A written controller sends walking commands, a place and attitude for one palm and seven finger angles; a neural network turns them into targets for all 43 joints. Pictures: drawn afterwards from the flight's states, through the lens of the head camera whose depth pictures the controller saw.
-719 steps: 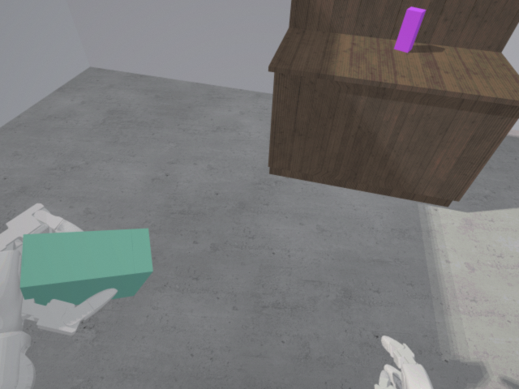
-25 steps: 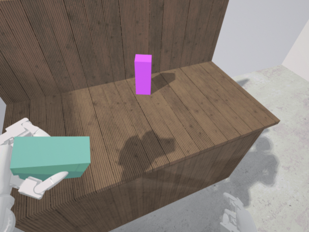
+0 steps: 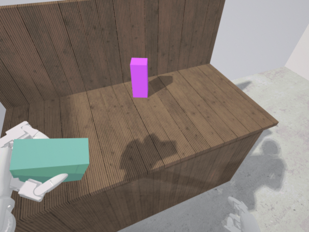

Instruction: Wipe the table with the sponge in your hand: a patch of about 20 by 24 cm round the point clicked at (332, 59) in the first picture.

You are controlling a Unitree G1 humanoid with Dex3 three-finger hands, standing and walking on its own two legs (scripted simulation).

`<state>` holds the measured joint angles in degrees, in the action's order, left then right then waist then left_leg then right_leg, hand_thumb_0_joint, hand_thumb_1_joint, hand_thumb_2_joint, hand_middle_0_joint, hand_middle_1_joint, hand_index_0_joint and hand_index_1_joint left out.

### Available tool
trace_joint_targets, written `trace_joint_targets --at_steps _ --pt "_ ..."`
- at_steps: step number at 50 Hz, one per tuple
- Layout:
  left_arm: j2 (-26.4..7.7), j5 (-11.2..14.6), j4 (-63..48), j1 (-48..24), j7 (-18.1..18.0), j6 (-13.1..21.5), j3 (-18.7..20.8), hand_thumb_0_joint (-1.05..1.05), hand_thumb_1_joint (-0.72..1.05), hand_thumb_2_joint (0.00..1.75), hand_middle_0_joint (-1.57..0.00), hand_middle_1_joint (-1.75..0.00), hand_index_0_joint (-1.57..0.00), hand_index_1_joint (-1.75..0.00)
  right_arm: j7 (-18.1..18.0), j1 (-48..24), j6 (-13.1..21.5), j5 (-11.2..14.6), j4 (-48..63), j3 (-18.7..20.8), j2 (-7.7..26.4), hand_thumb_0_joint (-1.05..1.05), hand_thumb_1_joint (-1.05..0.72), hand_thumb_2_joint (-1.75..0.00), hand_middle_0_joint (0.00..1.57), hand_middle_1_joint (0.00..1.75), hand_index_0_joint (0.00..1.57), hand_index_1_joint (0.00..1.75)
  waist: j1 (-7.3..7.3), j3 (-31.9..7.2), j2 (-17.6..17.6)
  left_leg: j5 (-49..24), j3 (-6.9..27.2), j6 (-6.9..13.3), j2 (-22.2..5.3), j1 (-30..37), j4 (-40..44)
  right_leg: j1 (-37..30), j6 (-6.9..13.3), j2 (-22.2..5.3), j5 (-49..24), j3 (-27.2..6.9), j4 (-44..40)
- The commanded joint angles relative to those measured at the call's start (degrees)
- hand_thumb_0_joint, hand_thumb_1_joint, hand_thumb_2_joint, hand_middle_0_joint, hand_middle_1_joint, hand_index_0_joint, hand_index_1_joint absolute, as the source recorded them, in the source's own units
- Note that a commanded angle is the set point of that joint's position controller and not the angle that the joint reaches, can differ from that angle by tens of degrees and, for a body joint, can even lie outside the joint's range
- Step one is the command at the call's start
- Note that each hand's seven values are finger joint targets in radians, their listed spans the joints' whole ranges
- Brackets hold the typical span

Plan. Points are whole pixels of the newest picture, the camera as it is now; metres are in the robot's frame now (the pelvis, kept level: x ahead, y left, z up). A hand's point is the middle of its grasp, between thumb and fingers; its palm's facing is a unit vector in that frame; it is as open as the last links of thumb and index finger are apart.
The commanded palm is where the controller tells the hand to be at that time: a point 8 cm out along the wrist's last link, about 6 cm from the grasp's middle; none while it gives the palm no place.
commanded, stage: shuffle to correct the standing spot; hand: left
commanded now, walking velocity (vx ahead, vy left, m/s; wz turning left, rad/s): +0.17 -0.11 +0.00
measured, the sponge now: (63, 162) +0.22 +0.20 +0.14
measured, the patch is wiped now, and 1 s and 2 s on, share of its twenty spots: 0.00 0.00 0.00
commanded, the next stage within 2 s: come to a stop and stand still in 1.90 s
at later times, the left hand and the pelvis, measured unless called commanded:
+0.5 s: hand (33, 159) +0.21 +0.25 +0.16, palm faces +0.33 -0.87 -0.37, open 9.4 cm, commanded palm +0.16 +0.29 +0.18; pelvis +0.00 +0.01 +0.00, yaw +0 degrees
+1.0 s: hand (33, 160) +0.21 +0.25 +0.16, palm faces +0.33 -0.87 -0.37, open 9.4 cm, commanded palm +0.16 +0.29 +0.18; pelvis +0.00 +0.01 +0.00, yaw +1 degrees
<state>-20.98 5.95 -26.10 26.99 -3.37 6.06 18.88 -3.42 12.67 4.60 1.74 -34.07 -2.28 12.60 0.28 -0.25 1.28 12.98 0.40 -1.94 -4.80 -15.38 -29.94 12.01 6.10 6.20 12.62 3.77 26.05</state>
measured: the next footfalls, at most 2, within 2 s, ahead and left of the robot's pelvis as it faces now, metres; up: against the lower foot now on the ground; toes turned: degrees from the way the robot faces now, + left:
none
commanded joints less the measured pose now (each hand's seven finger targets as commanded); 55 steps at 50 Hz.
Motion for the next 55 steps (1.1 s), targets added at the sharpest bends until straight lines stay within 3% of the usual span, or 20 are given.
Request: trace_joint_targets --at_steps 1,5,11,12,14,16,18,21,24,26,27,30,31,35,41,43,46,50,51,55 --pt "-11.1 0.3 -12.5 -5.1 -1.2 3.6 7.7 0.0 0.1 1.3 -1.2 -1.6 -1.2 -1.6 -0.4 -7.0 3.3 0.3 9.5 2.5 5.9 0.0 -0.9 -0.9 0.2 0.3 0.2 0.3 0.11 -4.9 1.2 -3.6 1.9 4.3 -1.4 4.5 2.6 1.3 -2.9 -10.5 -8.7 -9.0 -6.7" --pt "-9.8 0.2 -11.4 -5.0 -1.1 3.3 6.8 0.0 0.1 1.3 -1.2 -1.6 -1.2 -1.6 -0.4 -6.9 3.1 0.0 9.8 2.4 5.6 0.0 -0.9 -0.9 0.2 0.3 0.2 0.3 0.02 -3.7 -0.3 -0.7 1.9 4.4 -1.2 3.3 2.3 1.7 -3.1 -10.3 -6.1 -9.4 -7.8" --pt "-11.2 0.0 -13.0 -7.0 -1.2 3.6 7.2 0.0 0.1 1.3 -1.2 -1.6 -1.2 -1.6 -0.4 -7.3 3.1 0.2 9.7 2.2 5.7 0.0 -0.9 -0.9 0.2 0.3 0.2 0.3 0.12 -2.7 2.6 2.1 2.9 4.4 -1.4 3.9 4.4 3.7 -2.7 -9.9 -0.8 -8.8 -7.9" --pt "-9.7 -0.1 -13.1 -7.1 -1.2 3.7 6.1 0.0 0.1 1.3 -1.2 -1.6 -1.2 -1.6 -0.5 -7.2 3.1 0.0 9.7 2.1 5.6 0.0 -0.9 -0.9 0.2 0.3 0.2 0.3 0.12 -2.5 3.5 3.5 3.5 4.5 -1.7 3.0 5.2 3.3 -2.7 -9.6 0.3 -8.3 -7.6" --pt "-10.2 -0.3 -12.9 -6.6 -1.4 3.7 6.6 0.0 0.1 1.3 -1.2 -1.6 -1.2 -1.6 -0.5 -7.0 3.3 -0.2 9.9 2.1 5.5 0.0 -0.9 -0.9 0.2 0.3 0.2 0.3 -0.13 -2.6 2.1 4.8 4.1 4.8 -1.8 2.4 5.8 2.8 -2.9 -9.2 1.2 -8.6 -7.9" --pt "-11.6 -0.3 -13.3 -6.8 -1.5 3.8 7.6 0.0 0.1 1.3 -1.2 -1.6 -1.2 -1.6 -0.6 -7.2 3.4 0.0 9.6 2.1 5.6 0.0 -0.9 -0.9 0.2 0.3 0.2 0.3 0.01 -3.0 2.5 2.9 3.8 4.6 -1.7 3.4 5.7 2.7 -2.7 -9.4 -0.5 -8.4 -7.6" --pt "-9.8 -0.3 -12.7 -6.1 -1.5 3.7 6.5 0.0 0.1 1.3 -1.2 -1.6 -1.2 -1.6 -0.6 -7.0 3.5 -0.2 9.8 2.2 5.5 0.0 -0.9 -0.9 0.2 0.3 0.2 0.3 -0.1 -3.3 1.9 2.2 3.7 4.7 -1.8 3.0 5.4 1.8 -2.8 -9.3 -2.1 -8.4 -7.2" --pt "-11.1 -0.3 -13.5 -5.9 -1.5 3.9 7.3 0.0 0.1 1.3 -1.2 -1.6 -1.2 -1.6 -0.5 -7.0 3.7 -0.1 9.5 2.3 5.8 0.0 -0.9 -0.9 0.2 0.3 0.2 0.3 0.0 -4.3 3.5 -0.4 3.8 4.4 -1.8 4.0 5.6 1.2 -2.6 -9.4 -4.5 -7.8 -6.0" --pt "-9.7 -0.5 -13.5 -5.1 -1.5 4.0 6.5 0.0 0.1 1.3 -1.2 -1.6 -1.2 -1.6 -0.4 -6.7 3.8 -0.2 9.8 2.4 5.6 0.0 -0.9 -0.9 0.2 0.3 0.2 0.3 -0.16 -4.7 3.2 -0.6 4.3 4.7 -2.3 3.4 6.0 0.3 -2.9 -9.0 -5.1 -7.1 -5.2" --pt "-11.7 -0.4 -14.0 -4.6 -1.6 4.2 8.0 0.0 0.1 1.3 -1.2 -1.6 -1.2 -1.6 -0.4 -7.1 3.7 0.0 9.6 2.4 5.7 0.0 -0.9 -0.9 0.2 0.3 0.2 0.3 -0.1 -4.9 2.8 -3.0 4.0 4.5 -2.3 4.6 5.9 0.4 -2.9 -9.3 -7.0 -7.0 -5.0" --pt "-10.0 -0.3 -13.9 -4.4 -1.5 4.2 6.8 0.0 0.1 1.3 -1.2 -1.6 -1.2 -1.6 -0.5 -6.9 3.7 -0.3 9.7 2.3 5.5 0.0 -0.9 -0.9 0.2 0.3 0.2 0.3 -0.13 -4.8 2.4 -3.1 4.2 4.6 -2.4 3.9 6.1 -0.2 -3.0 -9.1 -7.0 -6.4 -4.6" --pt "-10.0 -0.3 -14.1 -4.0 -1.5 4.2 7.1 0.0 0.1 1.3 -1.2 -1.6 -1.2 -1.6 -0.4 -6.8 3.7 -0.3 9.8 2.5 5.7 0.0 -0.9 -0.9 0.2 0.3 0.2 0.3 -0.17 -5.3 2.5 -4.5 4.0 4.4 -2.4 4.2 5.5 -0.6 -3.0 -9.2 -8.5 -6.8 -4.8" --pt "-11.4 -0.3 -14.3 -3.9 -1.5 4.3 8.0 0.0 0.1 1.3 -1.2 -1.6 -1.2 -1.6 -0.4 -6.9 3.6 -0.1 9.5 2.5 5.8 0.0 -0.9 -0.9 0.2 0.3 0.2 0.3 -0.06 -5.4 3.7 -5.7 4.1 4.3 -2.4 5.1 6.0 -0.3 -2.9 -9.2 -8.9 -6.5 -4.3" --pt "-10.0 -0.2 -13.5 -3.9 -1.5 4.0 7.2 0.0 0.1 1.3 -1.2 -1.6 -1.2 -1.6 -0.4 -6.6 3.5 -0.2 9.7 2.6 5.6 0.0 -0.9 -0.9 0.2 0.3 0.2 0.3 -0.12 -4.8 1.7 -3.7 3.9 4.3 -2.3 3.6 5.4 -0.8 -3.0 -9.2 -7.9 -6.7 -5.5" --pt "-11.5 0.0 -14.1 -4.2 -1.6 3.9 8.0 0.0 0.1 1.3 -1.2 -1.6 -1.2 -1.6 -0.4 -7.1 3.3 0.0 9.5 2.6 5.7 0.0 -0.9 -0.9 0.2 0.3 0.2 0.3 0.06 -4.8 2.9 -3.0 3.4 4.0 -2.0 4.2 5.1 -0.1 -2.8 -9.6 -7.4 -7.2 -6.2" --pt "-9.8 0.1 -13.9 -4.3 -1.6 3.8 6.8 0.0 0.1 1.3 -1.2 -1.6 -1.2 -1.6 -0.3 -6.8 3.2 -0.2 9.6 2.8 5.7 0.0 -0.9 -0.9 0.2 0.3 0.2 0.3 0.03 -4.7 2.8 -2.4 3.4 4.1 -2.0 3.7 4.7 -0.3 -2.8 -9.6 -7.4 -7.1 -6.3" --pt "-11.3 0.3 -13.8 -4.3 -1.6 3.5 7.8 0.0 0.1 1.3 -1.2 -1.6 -1.2 -1.6 -0.3 -7.2 3.2 0.1 9.5 2.7 5.8 0.0 -0.9 -0.9 0.2 0.3 0.2 0.3 0.05 -4.4 2.1 -2.2 3.4 3.9 -1.8 4.1 4.8 0.4 -2.8 -9.7 -6.7 -7.2 -6.6" --pt "-9.8 0.3 -13.6 -4.8 -1.8 3.3 6.8 0.0 0.1 1.3 -1.2 -1.6 -1.2 -1.6 -0.2 -6.9 3.1 -0.1 9.6 2.8 5.7 0.0 -0.9 -0.9 0.2 0.3 0.2 0.3 0.06 -3.7 1.7 0.6 3.0 4.0 -1.5 2.9 3.5 0.8 -2.6 -10.0 -4.5 -8.2 -7.8" --pt "-11.5 0.3 -13.6 -4.8 -1.8 3.3 8.0 0.0 0.1 1.3 -1.2 -1.6 -1.2 -1.6 -0.3 -7.1 3.0 0.1 9.4 2.8 5.8 0.0 -0.9 -0.9 0.2 0.3 0.2 0.3 0.13 -3.9 1.7 -0.1 3.1 3.9 -1.5 3.5 3.9 1.1 -2.5 -10.0 -4.7 -8.0 -7.6" --pt "-10.0 0.3 -13.9 -4.3 -1.9 3.3 7.1 0.0 0.1 1.3 -1.2 -1.6 -1.2 -1.6 -0.2 -7.0 3.0 -0.1 9.6 2.9 5.7 0.0 -0.9 -0.9 0.2 0.3 0.2 0.3 -0.01 -4.2 1.4 -0.6 3.1 4.0 -1.3 2.9 3.2 0.1 -2.6 -10.0 -5.7 -8.1 -7.2"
